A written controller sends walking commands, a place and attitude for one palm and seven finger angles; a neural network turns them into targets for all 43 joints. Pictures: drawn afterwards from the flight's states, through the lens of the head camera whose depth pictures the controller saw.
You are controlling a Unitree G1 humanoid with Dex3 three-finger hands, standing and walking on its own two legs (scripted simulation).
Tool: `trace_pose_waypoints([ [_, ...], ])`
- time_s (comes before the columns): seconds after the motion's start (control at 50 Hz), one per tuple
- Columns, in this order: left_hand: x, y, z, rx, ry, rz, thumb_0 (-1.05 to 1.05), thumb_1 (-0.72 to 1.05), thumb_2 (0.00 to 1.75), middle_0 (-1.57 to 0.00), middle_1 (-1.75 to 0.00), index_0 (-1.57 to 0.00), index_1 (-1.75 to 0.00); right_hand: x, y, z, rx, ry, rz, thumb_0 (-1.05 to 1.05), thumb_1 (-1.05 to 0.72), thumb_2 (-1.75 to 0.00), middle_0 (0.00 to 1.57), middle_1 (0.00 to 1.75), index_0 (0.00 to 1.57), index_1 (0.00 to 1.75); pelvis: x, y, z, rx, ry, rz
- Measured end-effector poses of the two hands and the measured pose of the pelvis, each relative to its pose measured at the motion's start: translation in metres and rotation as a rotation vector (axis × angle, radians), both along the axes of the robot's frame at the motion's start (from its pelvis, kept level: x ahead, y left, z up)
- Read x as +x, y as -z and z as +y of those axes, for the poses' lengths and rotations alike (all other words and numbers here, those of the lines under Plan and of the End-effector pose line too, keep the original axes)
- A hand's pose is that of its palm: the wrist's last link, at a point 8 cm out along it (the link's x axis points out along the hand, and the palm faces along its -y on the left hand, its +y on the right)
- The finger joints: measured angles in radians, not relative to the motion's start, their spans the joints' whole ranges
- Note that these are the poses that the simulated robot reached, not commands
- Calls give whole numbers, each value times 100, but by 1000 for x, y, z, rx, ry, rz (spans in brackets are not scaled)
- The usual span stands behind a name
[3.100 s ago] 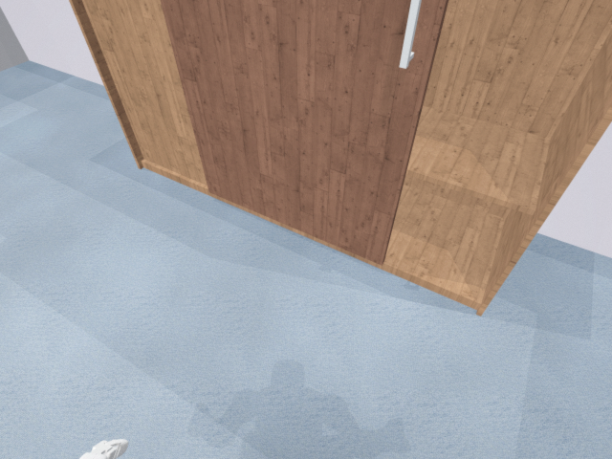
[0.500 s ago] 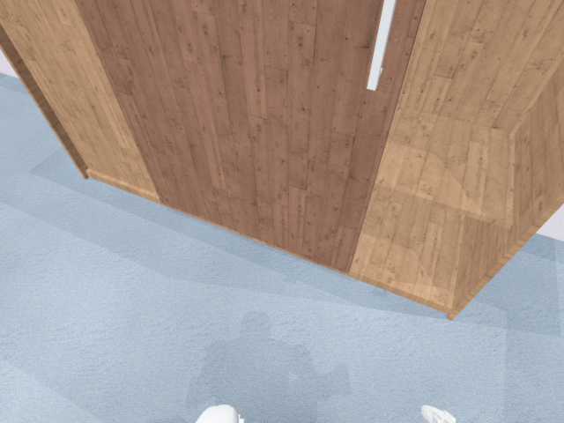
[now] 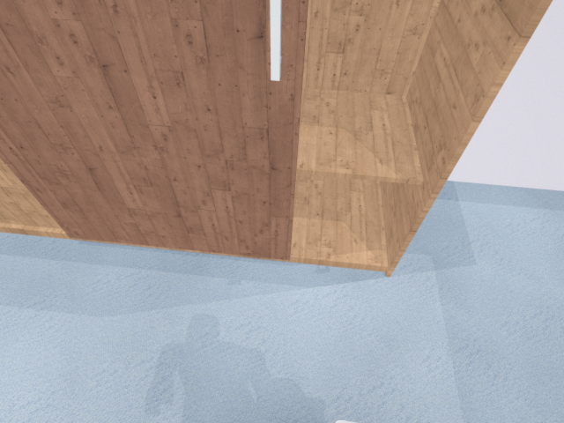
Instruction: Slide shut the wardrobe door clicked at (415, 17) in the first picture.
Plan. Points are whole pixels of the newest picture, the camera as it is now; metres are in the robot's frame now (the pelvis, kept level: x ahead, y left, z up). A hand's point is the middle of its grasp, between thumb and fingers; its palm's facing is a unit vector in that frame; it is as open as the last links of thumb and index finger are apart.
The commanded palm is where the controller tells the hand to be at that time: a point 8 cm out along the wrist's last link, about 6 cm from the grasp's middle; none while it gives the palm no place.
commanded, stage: take the last steps up to it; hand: left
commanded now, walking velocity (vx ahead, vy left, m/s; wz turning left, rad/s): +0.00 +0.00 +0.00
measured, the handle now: (277, 16) +0.73 +0.05 +0.20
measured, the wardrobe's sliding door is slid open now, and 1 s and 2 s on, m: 0.39 0.39 0.39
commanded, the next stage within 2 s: come to a stop and stand still in 0.80 s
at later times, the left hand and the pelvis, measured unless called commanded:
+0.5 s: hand out of the picture +0.09 +0.19 -0.19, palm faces -0.02 -0.99 -0.14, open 7.3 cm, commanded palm none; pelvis +0.08 +0.01 -0.01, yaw -5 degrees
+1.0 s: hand (233, 311) +0.33 +0.11 -0.17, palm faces -0.12 -0.97 -0.21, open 7.3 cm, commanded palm none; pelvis +0.24 -0.05 -0.01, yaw -6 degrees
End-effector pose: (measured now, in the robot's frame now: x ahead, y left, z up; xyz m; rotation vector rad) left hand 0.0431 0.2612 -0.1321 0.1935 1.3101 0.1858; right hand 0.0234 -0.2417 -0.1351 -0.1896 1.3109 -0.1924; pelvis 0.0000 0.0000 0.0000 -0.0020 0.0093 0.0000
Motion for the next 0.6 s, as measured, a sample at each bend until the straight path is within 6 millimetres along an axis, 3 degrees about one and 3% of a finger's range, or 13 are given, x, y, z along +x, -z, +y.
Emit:
trace_pose_waypoints([
  [0.06,27,3,-19,10,57,-46,0,91,90,-19,-29,-20,-30,-21,17,-12,28,56,49,0,-91,-90,20,30,20,30,5,10,-12,3,19,2],
  [0.12,44,-3,-36,3,71,-104,0,91,90,-19,-29,-20,-30,-32,20,-20,35,74,103,0,-91,-90,20,30,20,30,8,7,-17,-6,13,-9],
  [0.22,49,-10,-53,-24,61,-132,0,91,90,-20,-29,-20,-30,-16,9,-24,43,74,66,1,-91,-90,20,30,20,30,20,-3,-21,7,32,-20],
  [0.34,41,-1,-42,-45,56,-72,0,92,90,-20,-30,-21,-30,30,-3,-16,35,76,-47,0,-91,-90,20,30,20,30,41,-5,-13,-11,51,-25],
  [0.46,35,29,-21,-95,21,33,0,91,90,-20,-29,-20,-30,73,-6,6,-11,62,-125,0,-91,-90,20,30,20,30,74,8,9,-32,66,-28],
  [0.52,46,28,-15,-106,43,87,0,91,90,-20,-29,-20,-30,73,-10,20,-13,92,-113,0,-91,-90,20,30,20,30,90,4,16,-25,91,-28],
  [0.6,78,17,-13,-114,62,74,0,91,90,-19,-29,-20,-30,57,-15,39,11,131,-16,0,-91,-90,20,30,20,30,112,-8,19,-20,97,-21],
])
